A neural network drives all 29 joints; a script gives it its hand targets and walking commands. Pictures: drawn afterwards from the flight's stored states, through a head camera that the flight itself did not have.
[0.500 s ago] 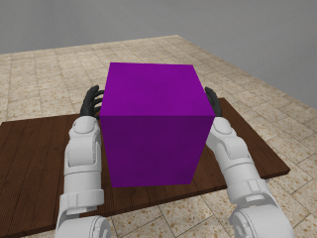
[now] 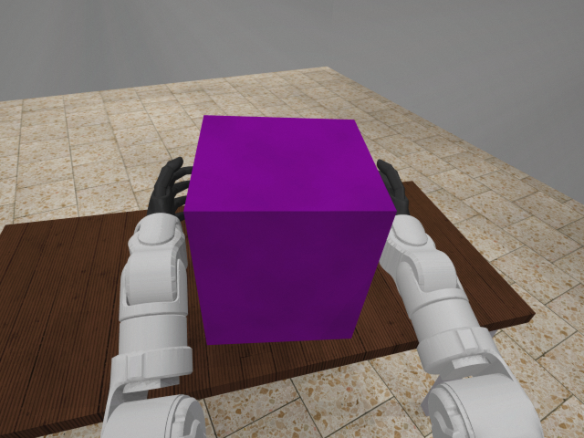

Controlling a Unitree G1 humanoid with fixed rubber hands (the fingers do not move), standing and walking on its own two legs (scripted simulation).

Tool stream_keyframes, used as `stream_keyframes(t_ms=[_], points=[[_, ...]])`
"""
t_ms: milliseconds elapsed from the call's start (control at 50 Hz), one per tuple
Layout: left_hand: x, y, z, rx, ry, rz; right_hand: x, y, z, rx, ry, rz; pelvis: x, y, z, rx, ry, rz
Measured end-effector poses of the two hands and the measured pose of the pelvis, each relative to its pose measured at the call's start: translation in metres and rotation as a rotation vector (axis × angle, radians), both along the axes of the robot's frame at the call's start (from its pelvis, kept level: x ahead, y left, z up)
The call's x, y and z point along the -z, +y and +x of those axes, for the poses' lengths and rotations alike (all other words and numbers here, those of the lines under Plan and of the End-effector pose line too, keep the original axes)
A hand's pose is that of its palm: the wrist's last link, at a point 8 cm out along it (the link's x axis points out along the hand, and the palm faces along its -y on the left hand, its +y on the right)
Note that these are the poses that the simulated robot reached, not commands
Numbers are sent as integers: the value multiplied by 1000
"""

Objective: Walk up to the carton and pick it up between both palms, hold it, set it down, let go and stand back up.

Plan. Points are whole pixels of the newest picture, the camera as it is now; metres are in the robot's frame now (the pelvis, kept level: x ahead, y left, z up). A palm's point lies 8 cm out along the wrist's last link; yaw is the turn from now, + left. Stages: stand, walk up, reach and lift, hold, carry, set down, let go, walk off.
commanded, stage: hold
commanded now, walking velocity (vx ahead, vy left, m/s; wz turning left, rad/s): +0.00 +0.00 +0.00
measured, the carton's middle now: (280, 231) +0.37 +0.01 +0.14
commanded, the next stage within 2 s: none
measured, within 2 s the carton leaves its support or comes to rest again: neither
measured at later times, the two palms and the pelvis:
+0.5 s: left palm (166, 217) +0.36 +0.16 +0.18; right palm (392, 218) +0.36 -0.14 +0.18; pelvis +0.00 +0.00 +0.00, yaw +0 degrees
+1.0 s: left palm (171, 219) +0.35 +0.16 +0.18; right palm (397, 225) +0.35 -0.15 +0.17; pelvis +0.00 +0.00 +0.00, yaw +0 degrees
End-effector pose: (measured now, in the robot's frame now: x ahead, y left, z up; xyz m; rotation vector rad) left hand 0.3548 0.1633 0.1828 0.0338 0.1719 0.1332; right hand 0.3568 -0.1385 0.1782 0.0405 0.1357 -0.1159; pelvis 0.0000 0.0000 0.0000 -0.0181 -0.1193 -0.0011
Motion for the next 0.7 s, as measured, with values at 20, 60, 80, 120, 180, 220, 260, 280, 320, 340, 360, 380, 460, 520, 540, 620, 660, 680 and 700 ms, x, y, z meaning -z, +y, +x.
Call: stream_keyframes(t_ms=[20,60,80,120,180,220,260,280,320,340,360,380,460,520,540,620,660,680,700], points=[[0,0,0,0,-3,1,-1,0,0,0,-3,0,0,0,0,-1,1,0],[-1,0,0,1,-9,4,-2,0,0,0,-9,3,0,0,0,-4,1,-1],[-2,0,0,1,-10,6,-2,0,0,1,-10,4,0,0,0,-5,0,-1],[-2,0,0,3,-8,6,-1,0,0,2,-8,4,0,1,0,-5,-3,0],[-1,-1,1,4,0,6,0,-1,0,4,-1,4,0,1,0,-3,-3,0],[-1,-1,1,5,-1,8,1,-1,0,4,-1,4,0,1,1,-2,-1,0],[-1,-2,1,6,-3,9,1,-2,0,5,-3,3,0,1,1,-2,-2,0],[-1,-2,1,6,-3,9,1,-2,0,5,-3,2,0,1,1,-1,-2,-1],[0,-2,1,6,-2,9,2,-2,-1,5,-2,1,0,1,1,0,-4,-1],[0,-2,1,5,-1,9,2,-2,-1,4,-2,1,0,1,1,1,-5,-1],[0,-2,0,5,0,9,2,-2,-1,4,-1,1,0,1,1,1,-6,-1],[1,-2,0,4,1,7,3,-2,-1,3,0,2,0,1,0,1,-6,-1],[1,-2,0,3,0,4,2,-2,-1,4,-1,4,0,1,1,1,0,-1],[0,-1,0,2,-3,6,1,-1,0,2,-4,4,0,1,0,1,0,0],[0,-1,0,2,-3,7,1,-1,0,2,-4,4,0,1,0,1,1,0],[0,-1,1,2,1,7,2,-1,1,2,0,4,0,0,1,0,1,0],[0,-2,2,2,5,7,2,-2,2,2,3,3,0,0,1,-1,2,1],[0,-2,2,3,3,8,2,-2,1,3,1,2,0,0,1,-3,1,0],[0,-2,2,5,-3,11,2,-2,1,5,-4,3,0,0,1,-6,0,0]])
